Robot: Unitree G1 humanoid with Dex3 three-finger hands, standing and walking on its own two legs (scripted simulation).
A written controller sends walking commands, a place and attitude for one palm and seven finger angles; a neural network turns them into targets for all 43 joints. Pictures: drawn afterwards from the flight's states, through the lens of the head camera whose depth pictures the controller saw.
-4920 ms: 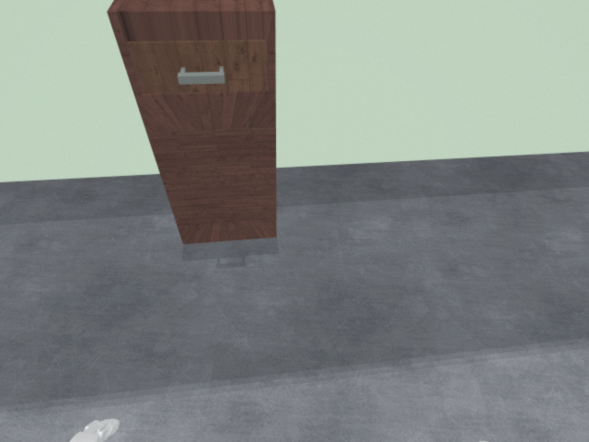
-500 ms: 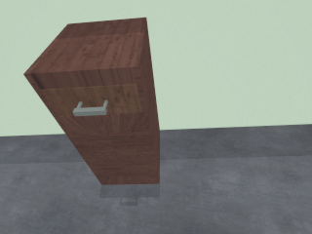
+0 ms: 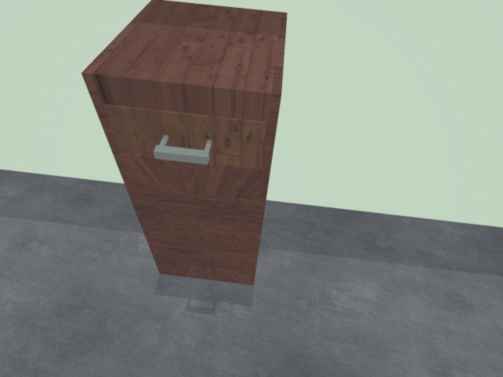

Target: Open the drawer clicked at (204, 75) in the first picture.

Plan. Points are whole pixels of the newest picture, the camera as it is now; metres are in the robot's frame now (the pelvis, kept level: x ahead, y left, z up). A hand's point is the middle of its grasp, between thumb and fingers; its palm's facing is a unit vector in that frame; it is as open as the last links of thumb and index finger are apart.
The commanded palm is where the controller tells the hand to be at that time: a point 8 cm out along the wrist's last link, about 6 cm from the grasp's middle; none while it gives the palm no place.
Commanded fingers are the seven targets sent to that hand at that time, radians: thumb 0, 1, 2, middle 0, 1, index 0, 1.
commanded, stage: come to a stop and stand still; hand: left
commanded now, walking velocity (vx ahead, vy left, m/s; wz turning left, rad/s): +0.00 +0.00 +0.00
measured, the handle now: (184, 148) +0.57 +0.22 +0.00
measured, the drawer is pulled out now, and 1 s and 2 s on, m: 0.00 0.00 0.00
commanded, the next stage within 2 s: look again from close up in 0.42 s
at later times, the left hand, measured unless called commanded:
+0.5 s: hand out of the picture +0.05 +0.19 -0.17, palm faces +0.03 -0.98 -0.21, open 7.3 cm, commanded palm none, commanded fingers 0.00 0.90 0.90 -0.20 -0.30 -0.20 -0.30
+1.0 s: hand out of the picture +0.01 +0.19 -0.18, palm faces +0.01 -0.98 -0.20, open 7.3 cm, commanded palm none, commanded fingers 0.00 0.90 0.90 -0.20 -0.30 -0.20 -0.30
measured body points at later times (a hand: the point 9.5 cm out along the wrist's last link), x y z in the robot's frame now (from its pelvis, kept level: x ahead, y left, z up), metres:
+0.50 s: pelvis +0.02 +0.01 +0.01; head +0.04 +0.01 +0.45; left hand +0.05 +0.24 -0.15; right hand +0.01 -0.21 -0.16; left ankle -0.04 +0.11 -0.74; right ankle +0.00 -0.10 -0.74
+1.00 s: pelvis +0.01 +0.02 +0.00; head +0.02 +0.01 +0.45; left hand +0.01 +0.24 -0.16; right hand +0.00 -0.19 -0.17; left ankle -0.04 +0.11 -0.74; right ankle +0.00 -0.10 -0.74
